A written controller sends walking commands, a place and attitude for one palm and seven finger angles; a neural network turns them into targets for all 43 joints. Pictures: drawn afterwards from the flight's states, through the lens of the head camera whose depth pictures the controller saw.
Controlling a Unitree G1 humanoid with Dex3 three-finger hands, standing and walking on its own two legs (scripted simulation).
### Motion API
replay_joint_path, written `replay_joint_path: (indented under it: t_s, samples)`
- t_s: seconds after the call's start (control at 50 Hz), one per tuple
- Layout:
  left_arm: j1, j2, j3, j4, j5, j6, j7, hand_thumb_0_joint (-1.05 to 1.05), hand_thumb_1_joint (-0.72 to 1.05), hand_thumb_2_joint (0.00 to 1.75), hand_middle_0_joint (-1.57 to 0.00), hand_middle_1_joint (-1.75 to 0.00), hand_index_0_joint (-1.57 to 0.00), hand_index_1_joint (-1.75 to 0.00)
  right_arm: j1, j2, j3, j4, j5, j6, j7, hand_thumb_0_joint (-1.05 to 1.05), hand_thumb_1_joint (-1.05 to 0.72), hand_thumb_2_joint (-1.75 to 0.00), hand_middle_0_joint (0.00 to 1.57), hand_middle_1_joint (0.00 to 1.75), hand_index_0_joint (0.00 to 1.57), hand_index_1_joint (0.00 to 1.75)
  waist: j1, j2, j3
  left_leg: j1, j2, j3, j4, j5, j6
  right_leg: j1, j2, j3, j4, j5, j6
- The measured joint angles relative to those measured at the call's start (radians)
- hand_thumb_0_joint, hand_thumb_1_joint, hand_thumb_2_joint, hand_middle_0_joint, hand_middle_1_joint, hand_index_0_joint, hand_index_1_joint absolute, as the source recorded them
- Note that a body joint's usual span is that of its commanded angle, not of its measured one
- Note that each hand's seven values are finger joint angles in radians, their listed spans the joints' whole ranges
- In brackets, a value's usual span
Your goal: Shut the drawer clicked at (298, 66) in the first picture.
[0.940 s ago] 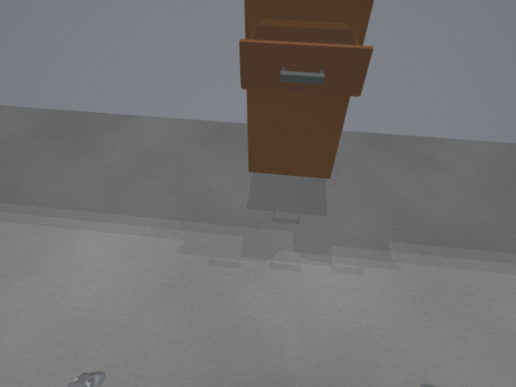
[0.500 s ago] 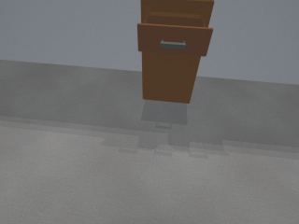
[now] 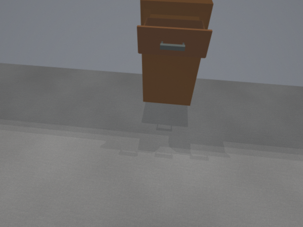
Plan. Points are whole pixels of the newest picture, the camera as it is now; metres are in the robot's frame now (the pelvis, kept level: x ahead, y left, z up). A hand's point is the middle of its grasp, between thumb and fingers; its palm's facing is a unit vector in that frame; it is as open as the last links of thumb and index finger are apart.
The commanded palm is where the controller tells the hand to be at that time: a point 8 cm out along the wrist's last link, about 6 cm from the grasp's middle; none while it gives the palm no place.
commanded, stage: look at it before walking up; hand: left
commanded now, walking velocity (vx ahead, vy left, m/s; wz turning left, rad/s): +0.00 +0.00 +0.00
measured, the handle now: (172, 45) +1.05 -0.06 -0.01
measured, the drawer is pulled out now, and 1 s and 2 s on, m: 0.29 0.29 0.29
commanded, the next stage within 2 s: walk to a spot facing it in 0.50 s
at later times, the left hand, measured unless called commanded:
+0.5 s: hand out of the picture +0.07 +0.25 -0.16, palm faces -0.02 -0.94 -0.33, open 7.4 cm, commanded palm none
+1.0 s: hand out of the picture +0.11 +0.16 -0.18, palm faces -0.16 -0.96 -0.23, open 7.4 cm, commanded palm none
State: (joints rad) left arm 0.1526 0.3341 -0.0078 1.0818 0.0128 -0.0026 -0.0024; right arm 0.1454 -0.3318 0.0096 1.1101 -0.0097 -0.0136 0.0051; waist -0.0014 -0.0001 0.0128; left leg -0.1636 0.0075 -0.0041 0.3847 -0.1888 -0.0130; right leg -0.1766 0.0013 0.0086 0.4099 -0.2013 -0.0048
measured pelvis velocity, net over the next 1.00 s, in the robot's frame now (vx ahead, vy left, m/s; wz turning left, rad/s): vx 0.06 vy -0.04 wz -0.20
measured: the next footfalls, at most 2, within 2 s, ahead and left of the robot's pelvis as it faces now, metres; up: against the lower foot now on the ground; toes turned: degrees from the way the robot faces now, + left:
right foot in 1.00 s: +0.13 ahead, -0.14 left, +0.00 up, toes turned -17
left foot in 1.60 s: +0.46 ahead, -0.03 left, +0.00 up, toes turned -19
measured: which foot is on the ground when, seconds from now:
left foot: down 0.00-1.00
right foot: down 0.00-0.82, up 0.84-0.98, down 1.00-1.00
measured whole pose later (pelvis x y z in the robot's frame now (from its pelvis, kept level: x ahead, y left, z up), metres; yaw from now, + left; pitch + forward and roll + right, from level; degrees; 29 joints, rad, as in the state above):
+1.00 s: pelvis +0.06 -0.04 -0.02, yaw -12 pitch -1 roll +2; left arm 0.31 0.20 0.04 1.01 0.02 0.01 -0.05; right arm 0.33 -0.23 -0.03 1.07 -0.02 -0.03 0.00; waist 0.01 0.02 0.05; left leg -0.09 0.11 0.17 0.54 -0.40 -0.06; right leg -0.36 -0.02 -0.08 0.67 -0.35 -0.02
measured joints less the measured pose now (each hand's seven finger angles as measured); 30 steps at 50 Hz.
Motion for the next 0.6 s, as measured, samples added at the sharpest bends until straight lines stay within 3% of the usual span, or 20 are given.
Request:
replay_joint_path:
  t_s: [0.6]
  samples:
    - [0.007, -0.001, 0.002, 0.013, 0.001, -0.004, 0.001, 0.01, 0.91, 0.9, -0.2, -0.3, -0.2, -0.3, -0.017, -0.001, 0.0, 0.003, 0.002, -0.006, -0.004, 0.0, -0.9, -0.89, 0.2, 0.3, 0.2, 0.3, 0.006, -0.002, 0.002, 0.022, 0.002, 0.005, -0.026, 0.001, -0.001, 0.018, 0.002, 0.005, -0.023, 0.002, 0.0]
